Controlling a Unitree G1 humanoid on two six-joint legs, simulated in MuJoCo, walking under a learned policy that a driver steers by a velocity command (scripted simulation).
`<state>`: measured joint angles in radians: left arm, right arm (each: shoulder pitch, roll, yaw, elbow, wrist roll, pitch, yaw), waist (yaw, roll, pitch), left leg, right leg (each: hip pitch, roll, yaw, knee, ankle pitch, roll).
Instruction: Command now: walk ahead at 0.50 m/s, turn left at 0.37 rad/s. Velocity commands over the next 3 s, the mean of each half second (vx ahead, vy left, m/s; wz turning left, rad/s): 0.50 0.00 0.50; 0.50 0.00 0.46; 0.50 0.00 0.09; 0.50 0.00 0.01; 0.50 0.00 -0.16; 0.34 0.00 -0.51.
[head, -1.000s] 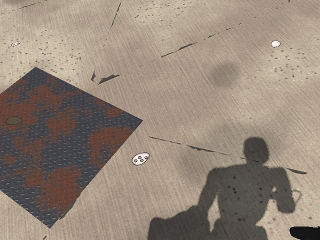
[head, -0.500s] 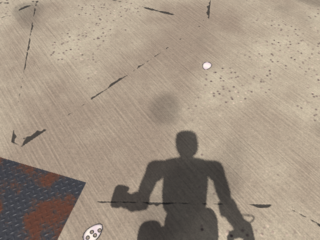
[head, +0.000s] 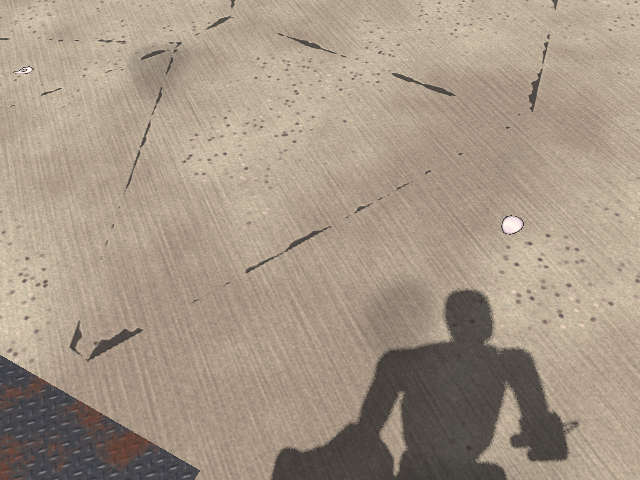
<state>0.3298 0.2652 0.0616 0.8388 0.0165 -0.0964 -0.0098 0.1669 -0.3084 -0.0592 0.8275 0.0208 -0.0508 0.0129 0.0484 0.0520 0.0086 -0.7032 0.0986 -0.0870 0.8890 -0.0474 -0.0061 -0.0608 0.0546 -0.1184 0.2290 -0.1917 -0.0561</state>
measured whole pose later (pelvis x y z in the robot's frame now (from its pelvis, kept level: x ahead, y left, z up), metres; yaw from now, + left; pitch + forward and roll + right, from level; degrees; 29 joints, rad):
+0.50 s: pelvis +0.28 +0.07 +0.00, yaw +17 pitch +2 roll +0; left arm 0.11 0.30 0.06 0.72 0.01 -0.10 0.01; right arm 0.31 -0.28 -0.07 0.74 0.01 -0.04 0.01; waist -0.04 -0.02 0.04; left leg -0.21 -0.11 -0.08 0.36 -0.18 0.09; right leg -0.65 -0.11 0.09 0.89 -0.20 0.06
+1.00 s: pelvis +0.56 +0.11 +0.00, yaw +31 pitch +2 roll -1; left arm 0.36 0.27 0.06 0.85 0.00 -0.09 -0.02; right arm 0.17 -0.29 -0.06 0.66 0.01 -0.04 0.01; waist 0.07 0.05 0.01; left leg -0.64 0.08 -0.06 0.86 -0.17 0.00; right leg -0.11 0.03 -0.06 0.29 -0.21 -0.03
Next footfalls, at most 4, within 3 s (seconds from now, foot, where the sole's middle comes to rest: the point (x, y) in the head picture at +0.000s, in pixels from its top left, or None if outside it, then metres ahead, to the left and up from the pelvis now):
0.24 left None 0.30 0.15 -0.78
0.70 right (352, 426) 0.62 0.02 -0.78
1.20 left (197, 379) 0.72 0.37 -0.78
1.72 right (241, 252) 1.10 0.32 -0.78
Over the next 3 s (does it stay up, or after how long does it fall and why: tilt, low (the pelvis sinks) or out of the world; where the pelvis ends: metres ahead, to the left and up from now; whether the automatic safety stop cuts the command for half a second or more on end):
stays up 1.47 0.63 -0.01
